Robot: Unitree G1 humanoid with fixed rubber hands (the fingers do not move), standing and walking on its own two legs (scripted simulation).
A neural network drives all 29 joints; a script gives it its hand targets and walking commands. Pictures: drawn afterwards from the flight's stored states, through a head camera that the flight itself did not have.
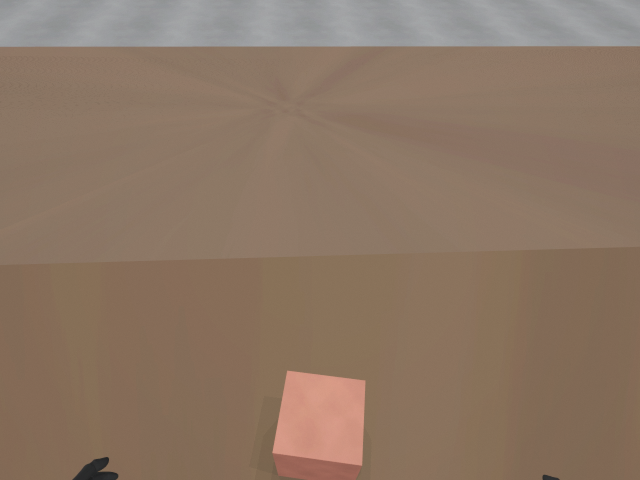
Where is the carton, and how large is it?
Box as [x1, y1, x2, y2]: [272, 371, 364, 479]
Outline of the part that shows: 287,371 272,452 278,475 305,479 355,479 361,466 364,380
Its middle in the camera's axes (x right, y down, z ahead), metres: +0.01 +0.52 +1.05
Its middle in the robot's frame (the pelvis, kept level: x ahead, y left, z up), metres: +0.37 +0.00 -0.66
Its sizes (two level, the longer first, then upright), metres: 0.210 0.200 0.250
